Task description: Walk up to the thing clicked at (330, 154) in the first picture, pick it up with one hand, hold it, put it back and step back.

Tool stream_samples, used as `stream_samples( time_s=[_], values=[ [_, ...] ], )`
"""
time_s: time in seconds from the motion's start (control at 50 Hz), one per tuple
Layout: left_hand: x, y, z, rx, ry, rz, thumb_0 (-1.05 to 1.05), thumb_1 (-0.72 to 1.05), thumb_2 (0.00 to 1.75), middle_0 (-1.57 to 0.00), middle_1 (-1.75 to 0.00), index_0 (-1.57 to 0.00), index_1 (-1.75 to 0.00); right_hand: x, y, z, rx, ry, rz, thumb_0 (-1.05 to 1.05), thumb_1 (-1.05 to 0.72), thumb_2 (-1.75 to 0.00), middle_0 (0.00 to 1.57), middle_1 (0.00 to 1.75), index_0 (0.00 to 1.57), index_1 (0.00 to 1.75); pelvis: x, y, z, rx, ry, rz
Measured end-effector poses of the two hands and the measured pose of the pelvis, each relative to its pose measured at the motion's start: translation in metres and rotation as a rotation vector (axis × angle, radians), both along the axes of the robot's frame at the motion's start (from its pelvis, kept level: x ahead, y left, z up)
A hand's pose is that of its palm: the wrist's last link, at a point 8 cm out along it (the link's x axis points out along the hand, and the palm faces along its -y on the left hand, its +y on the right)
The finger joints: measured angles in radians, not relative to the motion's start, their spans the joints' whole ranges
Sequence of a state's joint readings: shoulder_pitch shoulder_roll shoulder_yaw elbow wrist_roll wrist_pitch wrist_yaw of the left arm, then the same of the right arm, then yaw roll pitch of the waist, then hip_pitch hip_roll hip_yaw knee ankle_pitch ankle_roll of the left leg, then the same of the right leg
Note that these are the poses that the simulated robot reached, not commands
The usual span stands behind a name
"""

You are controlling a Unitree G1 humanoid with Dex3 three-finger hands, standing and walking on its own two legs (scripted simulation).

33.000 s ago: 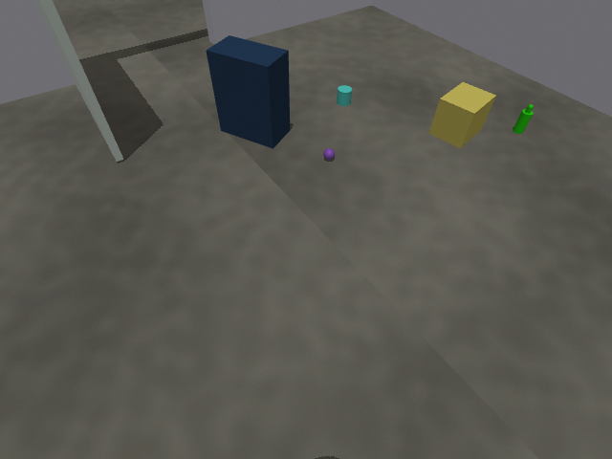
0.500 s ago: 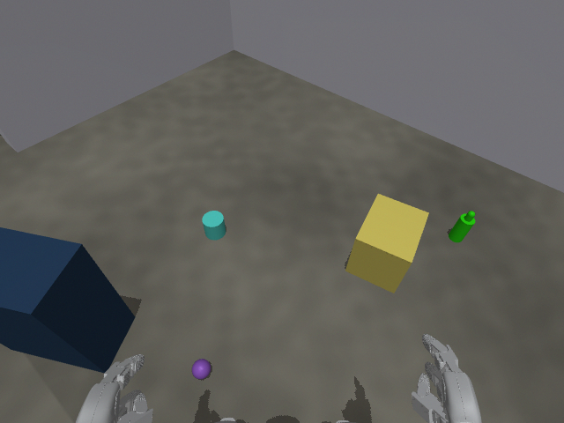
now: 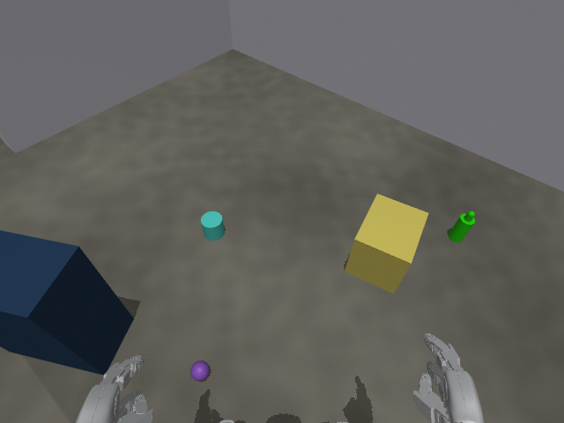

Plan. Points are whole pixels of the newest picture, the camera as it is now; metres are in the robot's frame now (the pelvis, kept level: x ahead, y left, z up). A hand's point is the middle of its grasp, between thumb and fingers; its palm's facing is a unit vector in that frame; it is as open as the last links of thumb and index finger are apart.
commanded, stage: home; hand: left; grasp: from above
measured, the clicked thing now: (200, 370) +0.39 +0.24 -0.68
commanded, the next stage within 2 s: stand in 0.06 s
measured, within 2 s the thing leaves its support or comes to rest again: neither
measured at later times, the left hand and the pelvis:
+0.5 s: hand out of the picture +0.09 +0.24 -0.11, palm faces +0.02 -0.94 -0.33, open 7.4 cm; pelvis +0.00 +0.01 +0.04, yaw -1 degrees
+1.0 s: hand out of the picture +0.03 +0.25 -0.10, palm faces +0.01 -0.94 -0.33, open 7.4 cm; pelvis -0.02 +0.01 +0.06, yaw -1 degrees
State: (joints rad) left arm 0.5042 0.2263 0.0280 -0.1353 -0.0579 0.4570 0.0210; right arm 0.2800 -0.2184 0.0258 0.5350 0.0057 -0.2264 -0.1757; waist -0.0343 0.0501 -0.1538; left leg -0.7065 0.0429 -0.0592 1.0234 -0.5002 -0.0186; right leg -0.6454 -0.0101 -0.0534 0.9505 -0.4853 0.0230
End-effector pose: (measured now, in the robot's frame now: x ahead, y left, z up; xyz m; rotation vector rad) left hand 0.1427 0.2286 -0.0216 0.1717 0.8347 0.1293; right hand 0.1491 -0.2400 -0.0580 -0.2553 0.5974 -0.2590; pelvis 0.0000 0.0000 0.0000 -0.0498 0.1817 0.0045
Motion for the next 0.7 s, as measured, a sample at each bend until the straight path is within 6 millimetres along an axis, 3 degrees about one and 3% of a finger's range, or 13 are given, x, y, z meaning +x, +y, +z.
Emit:
stream_samples(
  time_s=[0.16, 0.28, 0.46, 0.7],
  values=[
    [0.0, 0.0, 0.0, 0.001, 0.001, 0.002, 0.01, 0.91, 0.89, -0.2, -0.3, -0.2, -0.3, 0.0, 0.0, -0.001, 0.002, 0.006, -0.002, 0.01, -0.9, -0.89, 0.2, 0.3, 0.21, 0.3, 0.001, -0.001, 0.0, 0.0, 0.002, 0.001],
    [0.001, 0.021, -0.03, 0.115, 0.015, -0.043, 0.01, 0.9, 0.89, -0.21, -0.3, -0.2, -0.3, -0.014, -0.01, -0.02, -0.027, 0.309, 0.135, 0.01, -0.9, -0.89, 0.2, 0.3, 0.21, 0.3, -0.009, -0.001, 0.014, 0.038, -0.107, -0.009],
    [-0.048, 0.054, -0.052, 0.128, 0.234, 0.032, 0.01, 0.91, 0.89, -0.2, -0.3, -0.2, -0.3, -0.057, -0.03, -0.013, 0.002, 0.484, 0.023, 0.01, -0.9, -0.89, 0.2, 0.3, 0.21, 0.3, -0.006, 0.007, 0.034, 0.043, -0.172, -0.016],
    [-0.103, 0.061, -0.051, 0.102, 0.419, 0.088, 0.01, 0.91, 0.89, -0.2, -0.3, -0.2, -0.3, -0.094, -0.016, -0.01, 0.053, 0.606, -0.041, 0.0, -0.9, -0.89, 0.2, 0.3, 0.21, 0.3, -0.005, 0.015, 0.056, 0.044, -0.236, -0.021]
  ],
)
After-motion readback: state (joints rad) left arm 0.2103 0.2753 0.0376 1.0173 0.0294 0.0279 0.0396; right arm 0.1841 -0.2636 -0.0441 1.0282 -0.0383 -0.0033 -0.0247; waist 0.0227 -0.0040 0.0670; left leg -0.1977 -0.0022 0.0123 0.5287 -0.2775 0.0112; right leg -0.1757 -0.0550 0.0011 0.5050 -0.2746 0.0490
